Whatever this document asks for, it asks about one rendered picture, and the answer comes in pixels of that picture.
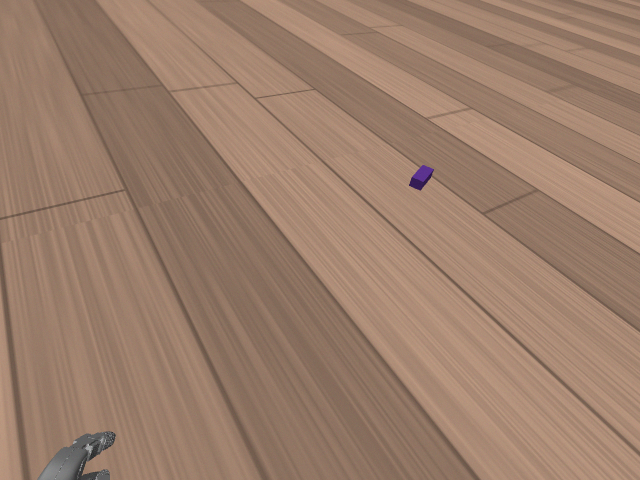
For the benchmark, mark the carton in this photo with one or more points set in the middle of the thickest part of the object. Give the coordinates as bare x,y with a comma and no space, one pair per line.
421,177

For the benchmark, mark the left robot hand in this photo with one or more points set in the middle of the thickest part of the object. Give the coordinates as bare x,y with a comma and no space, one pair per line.
69,462

